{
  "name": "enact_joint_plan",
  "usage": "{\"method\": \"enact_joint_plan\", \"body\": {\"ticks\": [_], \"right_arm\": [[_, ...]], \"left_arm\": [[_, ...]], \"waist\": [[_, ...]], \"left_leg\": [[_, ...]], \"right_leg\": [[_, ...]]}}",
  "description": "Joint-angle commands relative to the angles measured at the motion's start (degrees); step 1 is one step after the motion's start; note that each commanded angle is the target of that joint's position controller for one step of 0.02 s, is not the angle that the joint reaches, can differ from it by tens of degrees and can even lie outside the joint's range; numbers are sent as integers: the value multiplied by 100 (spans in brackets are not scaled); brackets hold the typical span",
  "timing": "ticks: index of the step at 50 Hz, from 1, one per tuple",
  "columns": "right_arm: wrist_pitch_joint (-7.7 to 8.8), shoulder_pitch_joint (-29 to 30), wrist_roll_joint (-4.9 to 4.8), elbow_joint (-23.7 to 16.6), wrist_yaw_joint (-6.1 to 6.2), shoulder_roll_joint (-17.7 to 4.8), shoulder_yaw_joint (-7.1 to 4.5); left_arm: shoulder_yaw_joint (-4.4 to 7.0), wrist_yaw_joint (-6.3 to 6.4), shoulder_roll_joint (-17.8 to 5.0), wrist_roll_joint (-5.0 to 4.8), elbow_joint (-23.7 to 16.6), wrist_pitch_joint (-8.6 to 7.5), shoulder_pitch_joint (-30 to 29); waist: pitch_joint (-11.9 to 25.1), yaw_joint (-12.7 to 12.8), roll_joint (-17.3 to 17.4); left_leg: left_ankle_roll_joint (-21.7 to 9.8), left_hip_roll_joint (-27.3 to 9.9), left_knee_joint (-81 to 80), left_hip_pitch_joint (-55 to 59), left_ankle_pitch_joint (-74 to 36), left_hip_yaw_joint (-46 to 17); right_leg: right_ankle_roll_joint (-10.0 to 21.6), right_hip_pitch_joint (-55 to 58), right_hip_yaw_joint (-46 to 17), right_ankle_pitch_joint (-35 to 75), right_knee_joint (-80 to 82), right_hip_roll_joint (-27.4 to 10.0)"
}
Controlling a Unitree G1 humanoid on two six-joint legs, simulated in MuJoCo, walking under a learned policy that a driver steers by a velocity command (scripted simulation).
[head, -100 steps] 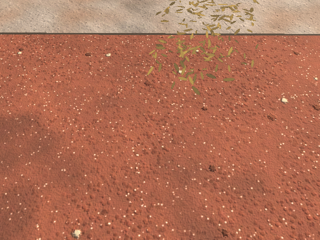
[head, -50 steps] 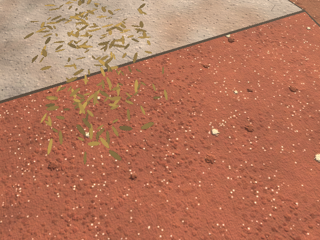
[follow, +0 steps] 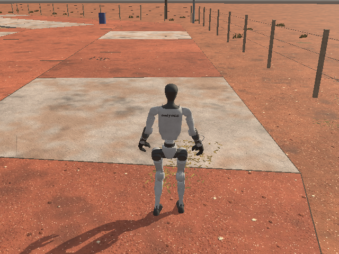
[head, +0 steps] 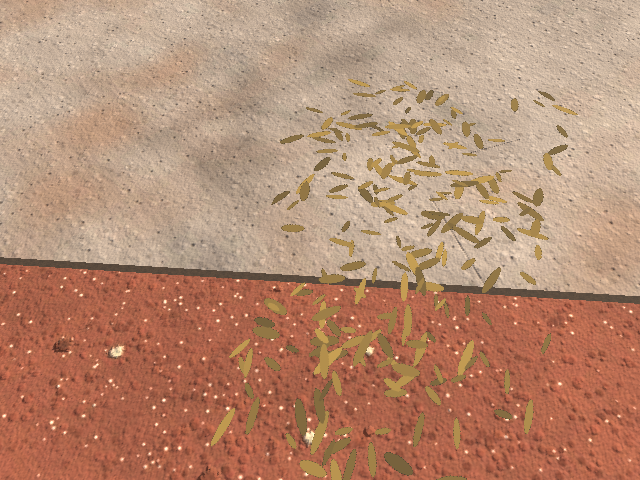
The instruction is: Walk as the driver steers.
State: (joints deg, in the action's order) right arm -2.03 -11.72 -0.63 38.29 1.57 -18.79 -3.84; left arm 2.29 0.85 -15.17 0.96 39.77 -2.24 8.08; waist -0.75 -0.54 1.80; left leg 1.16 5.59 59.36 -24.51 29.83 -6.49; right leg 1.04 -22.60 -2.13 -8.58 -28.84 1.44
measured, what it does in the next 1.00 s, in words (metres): walks ahead, turning right: left foot, then right foot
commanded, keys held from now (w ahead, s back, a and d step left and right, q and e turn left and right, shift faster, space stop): w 0.08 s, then w+e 0.76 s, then w+q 0.16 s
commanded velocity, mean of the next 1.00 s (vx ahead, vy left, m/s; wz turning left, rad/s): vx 0.43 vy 0.00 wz -0.27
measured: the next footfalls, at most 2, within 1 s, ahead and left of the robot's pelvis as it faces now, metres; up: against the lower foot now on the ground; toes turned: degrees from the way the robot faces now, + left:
left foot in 0.26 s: +0.11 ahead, +0.14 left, +0.00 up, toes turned -2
right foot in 0.70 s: +0.40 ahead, -0.17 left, +0.00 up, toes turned -17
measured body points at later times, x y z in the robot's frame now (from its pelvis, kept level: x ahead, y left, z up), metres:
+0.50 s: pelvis +0.15 +0.02 +0.01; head +0.16 +0.03 +0.46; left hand +0.33 +0.27 -0.10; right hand +0.14 -0.26 -0.10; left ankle +0.07 +0.14 -0.73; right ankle +0.24 -0.15 -0.66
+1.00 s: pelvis +0.40 -0.09 +0.01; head +0.43 -0.11 +0.46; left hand +0.59 +0.13 -0.09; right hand +0.46 -0.40 -0.08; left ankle +0.61 +0.03 -0.66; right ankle +0.36 -0.16 -0.73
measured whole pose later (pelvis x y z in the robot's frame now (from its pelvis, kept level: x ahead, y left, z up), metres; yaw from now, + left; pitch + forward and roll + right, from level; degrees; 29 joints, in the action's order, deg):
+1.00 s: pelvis +0.40 -0.09 +0.01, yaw -22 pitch +1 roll -1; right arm 5.0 -9.5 0.1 40.9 0.2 -17.6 -2.8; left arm 2.8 -0.9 -15.2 0.0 41.6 -3.6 16.5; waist -1.7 2.0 2.3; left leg 2.7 -8.2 50.0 -40.7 2.6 -2.9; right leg 5.0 -7.9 -2.8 -10.4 -17.3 6.4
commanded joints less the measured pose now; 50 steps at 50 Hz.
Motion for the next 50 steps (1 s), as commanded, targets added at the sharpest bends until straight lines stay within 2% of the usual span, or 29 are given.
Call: {"method": "enact_joint_plan", "body": {"ticks": [1, 3, 6, 8, 11, 12, 13, 14, 15, 16, 17, 18, 20, 25, 27, 30, 32, 33, 34, 35, 36, 37, 38, 39, 40, 42, 44, 47, 50], "right_arm": [[37, -209, 31, -295, -29, -471, -135], [163, -163, 40, -268, -87, -256, -54], [346, 61, 75, -283, -140, -91, 35], [447, 100, 41, -259, -167, -151, 24], [545, -301, 14, -74, -171, -194, -28], [559, -640, 24, -22, -133, -277, -66], [562, -1308, 88, 62, -64, -552, -137], [520, -1506, 177, 149, -76, -1172, -300], [588, -1409, 185, 180, -80, -1014, -293], [659, -1132, 109, 154, -69, -647, -189], [706, -896, 66, 128, -72, -464, -132], [726, -752, 52, 141, -77, -367, -108], [770, -690, 136, 186, -75, -266, -85], [745, -729, 124, 372, -58, -418, -139], [719, -874, 77, 487, -42, -546, -175], [652, -1006, -19, 641, -55, -700, -229], [589, -964, -50, 665, -40, -860, -276], [548, -947, -61, 662, -17, -966, -306], [509, -884, -69, 645, 7, -1003, -308], [538, -942, -38, 588, 34, -924, -260], [647, -1401, 205, 256, -39, -153, -9], [878, -1225, 106, 184, -109, -256, 54], [975, -491, -151, -5, -157, -663, -80], [1038, -262, -164, -106, -145, -593, -33], [1052, -244, -24, -44, -93, -555, -41], [921, -469, 93, 7, -81, -597, -104], [782, -733, 114, 170, -112, -413, -58], [703, -241, 104, 75, -109, -230, 19], [752, 333, 37, 0, -180, -118, 86]], "left_arm": [[226, 32, -874, -54, -247, -2, 181], [249, 34, -889, -52, -178, -37, 311], [281, -4, -991, -152, -130, -57, 312], [308, -57, -1079, -209, -63, -22, 443], [279, -79, -1015, -278, -13, 60, 507], [212, -85, -791, -257, -31, 42, 457], [77, -113, -308, -199, -161, -5, 181], [21, -104, -98, -253, -407, -120, 184], [172, -68, -646, -302, -441, -182, 52], [252, -87, -819, -324, -352, -188, 218], [274, -101, -798, -286, -221, -164, 402], [283, -109, -764, -237, -188, -153, 406], [257, -150, -573, -219, -171, -123, 333], [131, -286, -250, -216, -443, -53, -223], [75, -372, -164, -211, -607, -59, -581], [87, -482, -259, -235, -807, -50, -860], [169, -521, -439, -218, -874, -38, -746], [255, -513, -597, -205, -824, -15, -383], [404, -478, -847, -220, -634, 10, 432], [594, -369, -1202, -239, -404, 66, 1343], [719, -252, -1909, -266, -344, 86, 1611], [622, -257, -1747, -251, -523, 12, 1743], [505, -284, -1362, -185, -430, -49, 1586], [457, -275, -1223, -209, -402, -88, 1288], [404, -260, -1071, -206, -466, -99, 851], [336, -234, -874, -93, -637, -113, 366], [289, -207, -741, -100, -526, -180, 302], [277, -153, -812, -94, -271, -248, 526], [256, -129, -861, -91, -112, -261, 667]], "waist": [[329, 83, -1004], [314, 155, -1059], [327, 192, -1095], [308, 193, -1141], [273, -121, -908], [405, -320, -800], [548, -640, -107], [420, -579, 1216], [14, -592, 929], [-215, -402, 844], [-248, -263, 782], [-316, -222, 714], [-328, -203, 508], [-424, -309, 381], [-544, -427, 321], [-632, -414, 269], [-380, -205, 386], [-66, 42, 492], [408, 527, 441], [891, 974, 204], [1511, 563, -1416], [2670, 686, -1218], [1897, 850, -777], [1125, 648, -610], [691, 361, -265], [427, -49, -478], [417, -165, -512], [120, 9, -557], [-63, 292, -539]], "left_leg": [[156, -532, 424, -1137, -407, 160], [95, -541, -222, -770, -595, 453], [-47, -603, -1528, 46, -759, 602], [-90, -499, -2261, 475, -921, 701], [-256, -403, -3524, 1682, -1835, 829], [-349, -694, -3591, 2410, -1758, 573], [-607, -1683, -4049, 3192, -908, -538], [-1215, -2783, -4755, 3280, 679, -2271], [-1551, -2976, -4928, 2892, 1226, -2691], [-1411, -2738, -4930, 2902, 1045, -2330], [-1233, -2512, -4964, 2912, 467, -1803], [-1119, -2404, -5025, 2867, -231, -1348], [-976, -2148, -5112, 2606, -1623, -458], [-915, -1891, -5165, 2076, -2898, 880], [-894, -1977, -5177, 2081, -2985, 1108], [-820, -2167, -4971, 2491, -3512, 1329], [-713, -2207, -4336, 2774, -5495, 1541], [-648, -2185, -3690, 2839, -6604, 1644], [-528, -2057, -2617, 2591, -7144, 1796], [-321, -1849, -1208, 1546, -6436, 1836], [63, -977, 1155, -1017, -1442, 1713], [81, -382, 2149, -1668, 456, 280], [-21, -707, 2222, -2206, -58, 11], [-112, -935, 1797, -2236, -549, 116], [-106, -1146, 1316, -1937, -888, 148], [-41, -1326, 847, -1188, -1252, 120], [111, -1386, 517, -955, -1481, 298], [242, -1441, -368, -1172, -2436, 402], [119, -1318, -1618, -1042, -3630, 501]], "right_leg": [[891, 1197, -2028, -2013, 1594, -1439], [914, 1027, -1593, -1746, 1754, -1257], [1045, 714, -1346, -1278, 1818, -1196], [1129, 633, -1388, -1207, 1750, -1217], [934, 57, -1431, -1651, 1403, -1040], [692, -435, -1393, -1874, 1049, -846], [291, -1290, -950, -2112, -283, -336], [67, -2423, -103, -2209, -1605, 174], [60, -2805, -455, -2124, -2562, -220], [89, -3080, -618, -1694, -2921, -307], [57, -3113, -624, -1322, -3072, -377], [7, -3120, -650, -946, -3071, -447], [-107, -2821, -530, -263, -3083, -470], [-257, -2078, -21, 853, -1911, -556], [-150, -1839, 183, 1000, -1379, -554], [123, -1656, 392, 657, -907, -490], [379, -1113, 692, 146, -789, -196], [517, -533, 852, -120, -797, 34], [712, 608, 934, 29, -554, 284], [937, 2272, 525, 207, -420, 244], [1844, 4499, -2370, -317, -231, -1358], [2433, 4949, -4772, -1234, 877, -2141], [2006, 4479, -3969, -1156, 1137, -1917], [1793, 3555, -3183, -781, 1165, -1666], [1616, 2646, -2591, -263, 1196, -1406], [1557, 1503, -2031, 468, 1467, -1085], [1611, 1069, -1536, 1108, 1639, -1069], [1477, 860, -907, 1451, 1828, -960], [1216, 954, -471, 1017, 1932, -849]]}}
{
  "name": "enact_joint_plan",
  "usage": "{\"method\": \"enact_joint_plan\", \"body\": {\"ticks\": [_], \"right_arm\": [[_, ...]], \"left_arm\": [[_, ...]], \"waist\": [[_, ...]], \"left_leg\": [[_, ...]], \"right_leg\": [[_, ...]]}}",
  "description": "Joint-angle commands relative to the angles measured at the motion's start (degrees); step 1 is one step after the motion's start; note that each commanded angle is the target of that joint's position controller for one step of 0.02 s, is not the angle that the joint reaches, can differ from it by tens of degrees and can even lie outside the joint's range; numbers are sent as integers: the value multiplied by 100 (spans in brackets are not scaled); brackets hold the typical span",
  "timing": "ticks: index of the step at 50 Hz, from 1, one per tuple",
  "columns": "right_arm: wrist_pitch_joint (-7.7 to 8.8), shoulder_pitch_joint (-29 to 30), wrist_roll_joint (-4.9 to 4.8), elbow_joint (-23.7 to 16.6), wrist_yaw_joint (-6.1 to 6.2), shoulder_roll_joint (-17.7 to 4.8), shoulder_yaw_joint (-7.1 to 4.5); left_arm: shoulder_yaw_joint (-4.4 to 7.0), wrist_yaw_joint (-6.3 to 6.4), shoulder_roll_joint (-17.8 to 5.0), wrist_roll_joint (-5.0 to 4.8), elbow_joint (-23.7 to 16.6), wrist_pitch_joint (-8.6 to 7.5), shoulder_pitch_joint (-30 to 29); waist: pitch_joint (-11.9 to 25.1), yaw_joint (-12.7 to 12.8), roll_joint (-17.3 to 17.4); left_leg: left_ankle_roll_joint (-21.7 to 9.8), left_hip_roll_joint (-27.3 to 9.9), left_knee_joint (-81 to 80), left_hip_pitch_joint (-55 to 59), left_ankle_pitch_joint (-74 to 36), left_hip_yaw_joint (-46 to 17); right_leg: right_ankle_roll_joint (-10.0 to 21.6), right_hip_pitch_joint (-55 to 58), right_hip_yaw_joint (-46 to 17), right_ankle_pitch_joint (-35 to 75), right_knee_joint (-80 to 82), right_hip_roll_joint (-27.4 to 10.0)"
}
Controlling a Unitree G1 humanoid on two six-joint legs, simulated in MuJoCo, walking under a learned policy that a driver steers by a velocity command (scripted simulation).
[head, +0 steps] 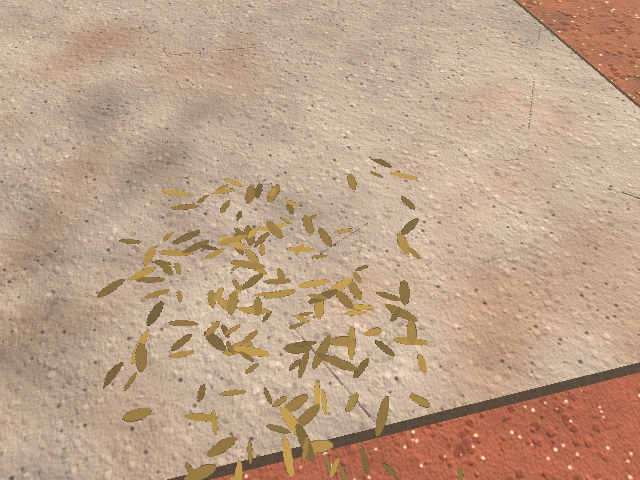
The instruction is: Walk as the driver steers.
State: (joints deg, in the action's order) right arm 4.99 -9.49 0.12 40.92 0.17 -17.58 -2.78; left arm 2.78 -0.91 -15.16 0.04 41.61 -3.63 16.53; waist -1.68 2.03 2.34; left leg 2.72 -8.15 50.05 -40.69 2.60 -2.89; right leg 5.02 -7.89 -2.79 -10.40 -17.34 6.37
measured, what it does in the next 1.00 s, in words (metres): walks ahead: left foot, then right foot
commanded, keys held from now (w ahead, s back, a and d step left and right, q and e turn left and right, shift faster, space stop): w+q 0.08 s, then no key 0.92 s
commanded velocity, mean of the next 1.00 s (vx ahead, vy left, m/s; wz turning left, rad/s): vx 0.16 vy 0.00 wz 0.04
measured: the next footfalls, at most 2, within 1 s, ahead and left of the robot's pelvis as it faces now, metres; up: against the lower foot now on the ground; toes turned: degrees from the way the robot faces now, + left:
left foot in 0.22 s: +0.32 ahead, +0.16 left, +0.00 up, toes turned +5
right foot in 0.58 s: +0.32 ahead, -0.08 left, +0.00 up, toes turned +6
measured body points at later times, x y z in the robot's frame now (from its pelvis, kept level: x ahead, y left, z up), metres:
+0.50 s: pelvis +0.21 +0.07 -0.01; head +0.24 +0.08 +0.44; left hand +0.31 +0.34 -0.14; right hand +0.37 -0.17 -0.12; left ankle +0.28 +0.16 -0.75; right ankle +0.26 -0.09 -0.72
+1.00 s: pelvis +0.28 +0.04 -0.01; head +0.29 +0.04 +0.44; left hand +0.34 +0.31 -0.15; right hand +0.40 -0.21 -0.14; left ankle +0.28 +0.16 -0.75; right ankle +0.28 -0.09 -0.75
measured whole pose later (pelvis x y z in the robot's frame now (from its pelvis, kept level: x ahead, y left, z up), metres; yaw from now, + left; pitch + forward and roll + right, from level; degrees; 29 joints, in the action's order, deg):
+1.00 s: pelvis +0.28 +0.04 -0.01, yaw +5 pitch -1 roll +0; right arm -0.4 -8.9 0.3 54.4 1.0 -13.8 -1.7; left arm 1.9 2.1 -12.8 0.1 55.3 -0.2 10.3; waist -2.1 -0.1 -0.1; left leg -0.8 0.8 28.6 -12.3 14.9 0.6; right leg -1.1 -11.0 -1.4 -16.9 -29.2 -1.1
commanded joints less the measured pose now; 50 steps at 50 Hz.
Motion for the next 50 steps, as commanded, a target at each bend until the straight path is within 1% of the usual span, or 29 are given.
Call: {"method": "enact_joint_plan", "body": {"ticks": [1, 4, 5, 7, 9, 10, 11, 12, 13, 14, 15, 16, 17, 18, 20, 22, 23, 25, 27, 28, 29, 30, 31, 32, 33, 34, 36, 40, 50], "right_arm": [[67, 288, -74, -298, -74, -221, -5], [84, 624, -156, -433, -176, -282, -10], [91, 753, -117, -499, -211, -288, -13], [121, 739, -20, -576, -286, -294, -32], [138, 130, 39, -437, -303, -473, -127], [149, -521, 72, -241, -273, -618, -215], [151, -1090, 128, -159, -214, -965, -285], [105, -1318, 238, -185, -160, -1283, -282], [30, -1608, 100, -98, -173, -822, -200], [-44, -1214, 22, -189, -169, -735, -170], [-94, -760, 3, -238, -146, -589, -128], [-120, -389, 19, -257, -140, -407, -48], [-131, -157, 55, -252, -132, -314, -8], [-149, 18, 108, -230, -140, -327, -15], [-144, 258, 162, -197, -138, -354, -31], [-161, 265, 144, -102, -108, -410, -53], [-186, 250, 130, -48, -92, -430, -57], [-252, 292, 121, 44, -70, -420, -39], [-309, 430, 90, 108, -66, -325, 11], [-321, 383, 82, 171, -68, -207, 57], [-318, 213, 100, 276, -74, -85, 103], [-310, 45, 147, 328, -79, -90, 101], [-328, -164, 124, 340, -62, -81, 80], [-350, 10, 139, 379, -29, -177, 71], [-377, 78, 107, 384, -1, -174, 55], [-407, 66, 97, 435, 25, -131, 62], [-426, 18, 109, 523, 37, -135, 52], [-416, 97, 49, 689, 33, -128, 34], [-498, 72, 11, 1199, 113, -188, -4]], "left_arm": [[215, 48, -923, -1, -233, -132, -97], [243, 34, -1028, -23, -7, -126, 120], [237, 40, -1003, -35, 71, -92, 158], [240, 77, -1022, -51, 182, 5, 173], [254, 126, -1101, -58, 208, 80, 38], [230, 140, -1066, -65, 196, 114, -94], [141, 156, -851, 35, 127, 104, 35], [-33, 101, -320, 135, 139, 22, 901], [-7, 46, -627, 26, 368, -6, 1101], [93, 32, -1005, -134, 308, 28, 629], [78, 67, -945, -149, 163, 83, 90], [74, 115, -858, -93, 120, 164, -199], [91, 158, -793, -59, 124, 265, -171], [65, 189, -646, -53, 204, 355, 26], [27, 265, -462, -11, 336, 439, 291], [16, 313, -438, 33, 380, 465, 208], [35, 322, -480, 30, 397, 484, 131], [70, 321, -534, 26, 408, 520, -56], [75, 310, -469, 76, 423, 508, -159], [74, 306, -453, 127, 427, 489, -212], [73, 314, -515, 175, 385, 459, -262], [109, 336, -767, 159, 332, 430, -306], [195, 333, -1010, 72, 463, 420, -437], [147, 301, -693, 58, 466, 380, -493], [87, 289, -500, 98, 508, 334, -524], [74, 276, -477, 106, 528, 290, -577], [73, 274, -484, 62, 624, 216, -507], [74, 301, -526, 23, 821, 216, -401], [56, 320, -468, 6, 1256, 307, -536]], "waist": [[-23, 129, -575], [-205, 284, -501], [-318, 302, -437], [-234, 202, -465], [217, -142, -641], [614, -521, -535], [1291, -690, -114], [2172, -350, 1243], [3016, -553, 1140], [2424, -632, 541], [1718, -559, 128], [1142, -426, -122], [913, -210, -4], [800, -54, 220], [809, 77, 464], [970, 6, 456], [1005, -47, 437], [850, -112, 403], [556, -42, 352], [411, -31, 288], [286, -54, 132], [176, -216, -221], [73, -482, -918], [44, -318, -869], [72, -328, -850], [103, -335, -827], [246, -295, -705], [404, -201, -456], [312, -197, -229]], "left_leg": [[-80, 119, -974, 635, -1148, 186], [-247, 220, -1461, 392, -1171, 136], [-321, 258, -1651, 300, -1005, 126], [-467, 436, -1929, 452, -560, 204], [-628, 750, -2070, 1285, -285, 360], [-756, 926, -2347, 2181, -726, 511], [-1016, 290, -2095, 3565, -2822, -47], [-2138, -1352, -1803, 5706, -4930, -2086], [-2542, -1609, -2125, 6145, -4608, -3033], [-2236, -1347, -2293, 5576, -3694, -2381], [-1950, -1051, -2476, 4836, -3028, -1839], [-1809, -833, -2715, 3982, -2708, -1461], [-1689, -645, -2953, 3277, -2334, -1181], [-1619, -471, -3155, 2717, -2090, -934], [-1659, -317, -3303, 2251, -2125, -565], [-1659, -323, -3353, 2266, -1678, -488], [-1639, -338, -3408, 2267, -1147, -508], [-1548, -310, -3538, 2098, 326, -590], [-1327, -152, -3561, 1817, 1747, -616], [-1137, -17, -3517, 1726, 2218, -606], [-897, 133, -3409, 1682, 2508, -578], [-685, 413, -3132, 1711, 2554, -402], [-539, 733, -3014, 2022, 2140, -15], [-466, 753, -2767, 2471, 1750, 83], [-489, 736, -2667, 2651, 1480, 102], [-530, 700, -2624, 2718, 1253, 85], [-558, 688, -2563, 2748, 781, 87], [-539, 663, -2470, 2875, 77, 93], [-480, 638, -2481, 3092, -313, 101]], "right_leg": [[786, -436, -371, 1024, 843, -1413], [756, 233, -342, 893, 859, -1745], [716, 433, -312, 1259, 694, -1780], [583, 788, -276, 2370, 216, -1844], [375, 984, -255, 3769, -538, -1750], [189, 895, -90, 4271, -1391, -1471], [-100, 228, 104, 3181, -2632, -1107], [-614, -1728, 266, -1037, -4990, -237], [-727, -2218, -468, -2860, -5810, -98], [-720, -2498, -577, -2649, -6027, -458], [-734, -2700, -356, -2317, -5725, -705], [-762, -2633, -264, -2060, -5266, -900], [-775, -2189, -256, -1828, -4776, -1063], [-824, -1691, -140, -1632, -4335, -1044], [-928, -1107, 7, -1472, -3524, -995], [-923, -814, 7, -961, -2863, -1020], [-905, -701, 7, -673, -2633, -1025], [-841, -527, 24, -361, -2249, -1014], [-724, -220, 126, -5, -1569, -940], [-652, -74, 123, 133, -1208, -940], [-557, 21, -118, 413, -859, -1140], [-440, -67, -391, 611, -705, -1427], [-303, -642, -371, -376, -714, -1301], [-338, -1028, -328, -874, -541, -1180], [-429, -1120, -309, -816, -479, -1158], [-506, -1053, -270, -477, -512, -1114], [-540, -739, -212, 152, -684, -1089], [-497, -409, -139, 833, -870, -1043], [-460, -227, -14, 1059, -812, -928]]}}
